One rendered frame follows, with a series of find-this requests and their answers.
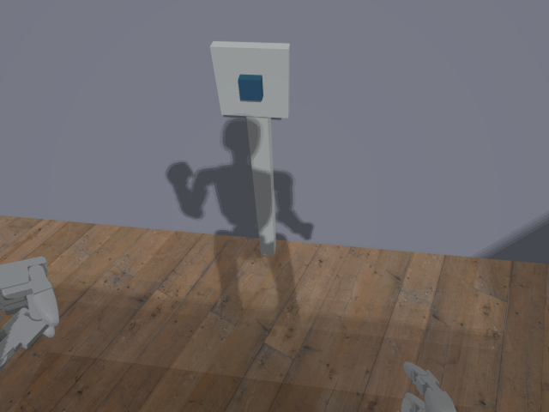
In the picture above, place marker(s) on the panel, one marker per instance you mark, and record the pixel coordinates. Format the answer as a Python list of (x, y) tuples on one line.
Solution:
[(272, 62)]

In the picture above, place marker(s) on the button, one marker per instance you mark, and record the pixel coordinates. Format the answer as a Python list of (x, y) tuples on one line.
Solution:
[(250, 87)]

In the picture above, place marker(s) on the right robot hand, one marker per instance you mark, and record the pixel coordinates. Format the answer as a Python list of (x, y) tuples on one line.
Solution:
[(436, 400)]

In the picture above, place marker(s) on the left robot hand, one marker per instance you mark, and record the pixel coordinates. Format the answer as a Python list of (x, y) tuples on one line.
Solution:
[(26, 292)]

